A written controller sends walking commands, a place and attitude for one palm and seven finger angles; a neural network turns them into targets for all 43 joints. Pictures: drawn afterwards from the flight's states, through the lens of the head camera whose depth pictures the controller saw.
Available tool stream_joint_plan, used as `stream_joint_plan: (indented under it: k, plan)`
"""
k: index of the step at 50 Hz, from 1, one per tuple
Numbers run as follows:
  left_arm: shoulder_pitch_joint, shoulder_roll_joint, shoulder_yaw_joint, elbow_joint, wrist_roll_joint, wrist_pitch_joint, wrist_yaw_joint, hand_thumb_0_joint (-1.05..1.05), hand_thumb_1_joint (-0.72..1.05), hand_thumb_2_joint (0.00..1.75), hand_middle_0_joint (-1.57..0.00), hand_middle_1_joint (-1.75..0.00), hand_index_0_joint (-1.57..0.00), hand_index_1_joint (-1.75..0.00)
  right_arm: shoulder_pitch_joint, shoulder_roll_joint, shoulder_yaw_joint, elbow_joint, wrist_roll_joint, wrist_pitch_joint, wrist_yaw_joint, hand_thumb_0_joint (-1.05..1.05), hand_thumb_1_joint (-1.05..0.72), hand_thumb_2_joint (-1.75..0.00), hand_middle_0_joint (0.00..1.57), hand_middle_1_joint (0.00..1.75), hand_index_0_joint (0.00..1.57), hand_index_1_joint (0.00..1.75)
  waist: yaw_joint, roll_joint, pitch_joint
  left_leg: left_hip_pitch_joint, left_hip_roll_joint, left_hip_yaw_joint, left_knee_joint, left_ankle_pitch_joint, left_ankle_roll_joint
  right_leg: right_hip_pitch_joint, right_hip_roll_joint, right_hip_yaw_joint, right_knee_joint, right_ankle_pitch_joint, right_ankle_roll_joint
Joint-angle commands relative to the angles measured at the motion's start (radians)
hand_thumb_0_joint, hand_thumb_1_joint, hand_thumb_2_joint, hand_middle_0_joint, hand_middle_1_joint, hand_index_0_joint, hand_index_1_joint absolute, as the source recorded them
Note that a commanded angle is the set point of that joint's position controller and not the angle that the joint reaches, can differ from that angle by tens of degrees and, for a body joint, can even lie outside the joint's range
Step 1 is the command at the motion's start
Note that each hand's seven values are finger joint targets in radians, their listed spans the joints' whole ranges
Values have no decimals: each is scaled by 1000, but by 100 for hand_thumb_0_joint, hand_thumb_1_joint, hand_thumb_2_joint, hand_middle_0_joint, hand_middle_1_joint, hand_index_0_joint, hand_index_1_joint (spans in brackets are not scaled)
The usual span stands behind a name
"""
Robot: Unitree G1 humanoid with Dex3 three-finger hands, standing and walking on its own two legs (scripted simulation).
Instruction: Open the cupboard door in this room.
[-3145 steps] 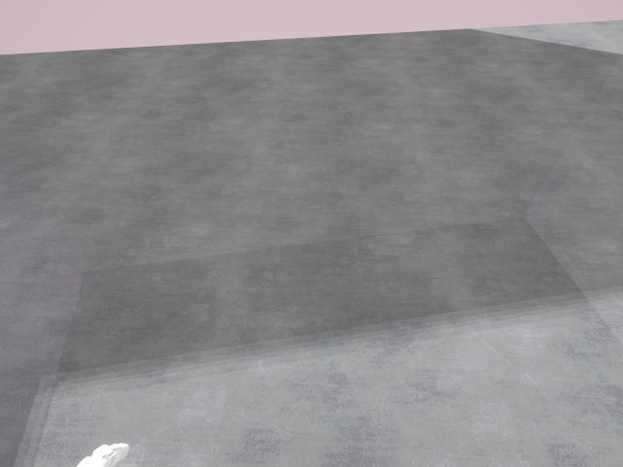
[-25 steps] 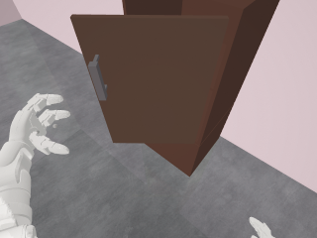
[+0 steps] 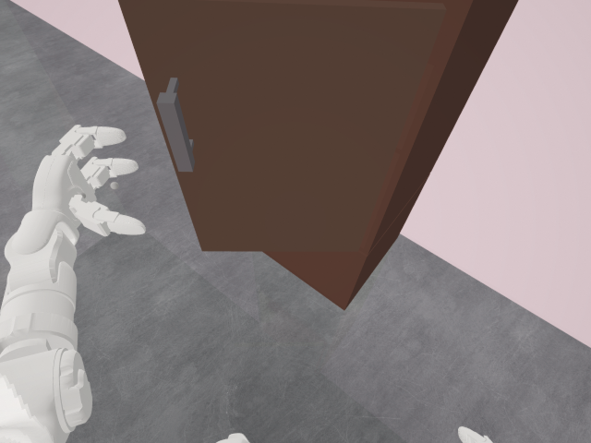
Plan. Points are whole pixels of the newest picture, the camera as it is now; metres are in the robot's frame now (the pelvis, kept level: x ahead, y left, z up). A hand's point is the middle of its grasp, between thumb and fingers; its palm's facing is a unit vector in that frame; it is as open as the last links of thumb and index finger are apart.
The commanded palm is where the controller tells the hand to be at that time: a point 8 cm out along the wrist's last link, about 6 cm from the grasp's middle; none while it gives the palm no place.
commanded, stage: move the hooked fingers beside the handle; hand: left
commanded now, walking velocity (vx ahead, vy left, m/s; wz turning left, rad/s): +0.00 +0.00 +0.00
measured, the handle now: (180, 126) +0.55 +0.18 +0.10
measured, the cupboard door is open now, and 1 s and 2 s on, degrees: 39 39 39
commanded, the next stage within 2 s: slide the fingers in behind the handle in 1.34 s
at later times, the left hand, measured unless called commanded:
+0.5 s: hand (126, 153) +0.48 +0.24 +0.10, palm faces +0.01 -1.00 +0.01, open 14.0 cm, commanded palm +0.46 +0.29 +0.10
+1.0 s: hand (127, 157) +0.48 +0.24 +0.10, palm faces +0.01 -1.00 +0.02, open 14.0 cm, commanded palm +0.46 +0.29 +0.10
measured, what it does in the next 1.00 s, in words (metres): stands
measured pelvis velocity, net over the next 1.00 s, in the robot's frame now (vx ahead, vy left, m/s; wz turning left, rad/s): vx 0.01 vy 0.00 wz -0.02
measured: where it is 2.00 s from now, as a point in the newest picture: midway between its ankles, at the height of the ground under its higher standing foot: outside the picture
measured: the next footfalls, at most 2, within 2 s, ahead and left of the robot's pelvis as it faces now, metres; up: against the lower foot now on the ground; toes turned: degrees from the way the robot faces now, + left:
none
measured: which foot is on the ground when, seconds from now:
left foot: down 0.00-1.00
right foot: down 0.00-1.00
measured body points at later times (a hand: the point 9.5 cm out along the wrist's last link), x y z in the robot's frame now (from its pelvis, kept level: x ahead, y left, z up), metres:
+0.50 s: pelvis +0.00 -0.01 -0.01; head +0.10 +0.01 +0.43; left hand +0.48 +0.29 +0.11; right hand +0.01 -0.29 -0.11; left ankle +0.02 +0.09 -0.71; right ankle -0.03 -0.12 -0.71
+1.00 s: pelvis +0.01 +0.00 -0.01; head +0.09 +0.02 +0.43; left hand +0.47 +0.29 +0.10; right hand +0.03 -0.27 -0.12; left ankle +0.02 +0.09 -0.71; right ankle -0.03 -0.12 -0.71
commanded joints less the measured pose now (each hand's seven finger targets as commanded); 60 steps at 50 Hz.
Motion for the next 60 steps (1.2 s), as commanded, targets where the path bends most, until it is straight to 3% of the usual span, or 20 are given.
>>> stream_joint_plan:
  k: [1,7,12,14,16,17,23,24,28,29,31,34,36,39,41,48,51,53,57,60]
  plan:
    - [-490,295,38,-144,-17,-90,-13,0,-50,30,-30,-120,-30,-120,83,-184,-70,-70,5,-12,-12,0,-90,-90,20,30,20,30,-23,101,-342,362,10,-105,-56,285,-13,-74,31,7,-67,265,-23]
    - [-520,321,50,-60,-17,-91,-34,0,-50,30,-30,-120,-30,-120,119,-192,-76,-59,0,15,-8,0,-90,-90,20,30,20,30,-29,71,-379,338,9,-100,-31,312,-8,-73,35,8,-53,298,-20]
    - [-549,427,117,-13,0,-107,-35,0,-50,30,-30,-120,-30,-120,145,-196,-76,-59,-3,43,-6,0,-90,-90,20,30,20,30,-20,78,-402,277,3,-81,-8,331,0,-34,36,23,-35,350,-15]
    - [-578,407,89,-21,9,-115,-35,0,-50,30,-30,-120,-30,-120,149,-195,-75,-60,-3,51,-3,0,-90,-90,20,30,20,30,-37,111,-397,285,5,-79,-1,328,0,-68,38,23,-33,338,-14]
    - [-616,448,110,-15,12,-126,-37,0,-50,30,-30,-120,-30,-120,160,-198,-76,-60,-2,62,-4,0,-90,-90,20,30,20,30,-45,93,-408,267,6,-77,7,330,5,-56,43,30,-30,354,-11]
    - [-611,412,82,-12,11,-125,-42,0,-50,30,-30,-120,-30,-120,160,-194,-77,-61,-1,64,-3,0,-90,-90,20,30,20,30,-49,126,-409,280,5,-73,9,325,3,-70,43,28,-31,345,-12]
    - [-631,465,111,69,15,-104,-58,0,-50,30,-30,-120,-30,-120,188,-204,-75,-53,-2,84,-3,0,-90,-90,20,30,20,30,-60,93,-405,229,6,-68,27,314,10,-71,46,35,-28,360,-8]
    - [-657,460,95,82,18,-98,-62,0,-50,30,-30,-120,-30,-120,189,-205,-74,-49,-1,86,-4,0,-90,-90,20,30,20,30,-76,90,-388,211,6,-65,30,294,13,-81,44,38,-31,354,-4]
    - [-654,513,133,67,31,-106,-62,0,-50,30,-30,-120,-30,-120,205,-206,-76,-59,-6,97,-1,0,-90,-90,20,30,20,30,-54,132,-440,231,6,-70,41,341,8,-73,46,36,-15,380,-9]
    - [-624,480,108,73,32,-106,-66,0,-50,30,-30,-120,-30,-120,203,-202,-74,-66,-6,100,3,0,-90,-90,20,30,20,30,-53,147,-445,241,6,-65,42,343,7,-83,48,34,-13,375,-9]
    - [-602,518,149,57,23,-116,-69,0,-50,30,-30,-120,-30,-120,206,-205,-77,-74,-8,108,3,0,-90,-90,20,30,20,30,-41,124,-473,241,8,-63,49,380,8,-59,51,35,-4,417,-8]
    - [-588,455,108,39,12,-112,-79,0,-50,30,-30,-120,-30,-120,200,-200,-80,-83,-7,115,10,0,-90,-90,20,30,20,30,-45,130,-456,251,9,-63,45,370,7,-76,55,26,-6,398,-9]
    - [-584,479,132,20,4,-115,-80,0,-50,30,-30,-120,-30,-120,201,-205,-82,-88,-5,122,9,0,-90,-90,20,30,20,30,-41,125,-456,259,11,-64,46,388,8,-78,57,26,-6,408,-10]
    - [-582,437,103,10,2,-110,-73,0,-50,30,-30,-120,-30,-120,192,-199,-81,-90,-3,126,10,0,-90,-90,20,30,20,30,-50,118,-416,253,14,-67,39,355,8,-101,58,21,-13,372,-9]
    - [-661,431,90,-36,7,-124,-58,0,-50,30,-30,-120,-30,-120,189,-198,-83,-81,-4,124,8,0,-90,-90,20,30,20,30,-62,173,-425,296,16,-79,42,351,3,-144,59,19,-11,336,-13]
    - [-683,392,67,15,13,-128,-23,0,-50,30,-30,-120,-30,-120,185,-198,-76,-61,-8,116,9,0,-90,-90,20,30,20,30,-77,124,-401,289,20,-102,38,306,-1,-171,57,10,-12,281,-14]
    - [-632,444,109,23,21,-125,-22,0,-50,30,-30,-120,-30,-120,183,-200,-75,-72,-7,116,7,0,-90,-90,20,30,20,30,-46,149,-452,293,15,-94,43,350,-4,-130,54,15,3,321,-18]
    - [-640,379,55,-9,23,-130,-24,0,-50,30,-30,-120,-30,-120,172,-190,-74,-79,-7,115,10,0,-90,-90,20,30,20,30,-50,179,-452,322,19,-97,44,373,-10,-152,54,8,5,322,-19]
    - [-591,411,96,33,8,-120,-23,0,-50,30,-30,-120,-30,-120,172,-197,-75,-86,-5,122,10,0,-90,-90,20,30,20,30,-45,86,-418,256,17,-88,40,337,-2,-112,58,10,1,330,-14]
    - [-629,386,67,58,9,-110,-26,0,-50,30,-30,-120,-30,-120,169,-196,-71,-88,-3,120,6,0,-90,-90,20,30,20,30,-60,82,-362,213,11,-82,36,272,4,-128,54,15,-8,290,-15]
